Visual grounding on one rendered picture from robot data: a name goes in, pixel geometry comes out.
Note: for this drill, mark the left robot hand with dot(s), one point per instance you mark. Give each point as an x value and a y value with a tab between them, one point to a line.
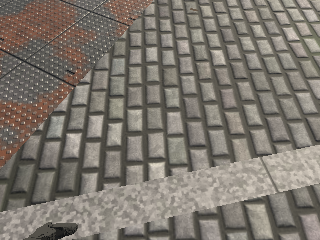
52	231

